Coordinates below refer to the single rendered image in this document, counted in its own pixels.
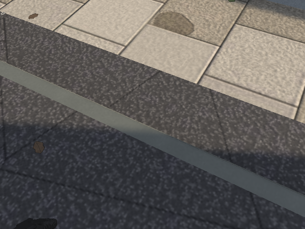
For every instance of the robot left hand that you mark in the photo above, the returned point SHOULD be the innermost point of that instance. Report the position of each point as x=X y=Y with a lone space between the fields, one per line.
x=37 y=224

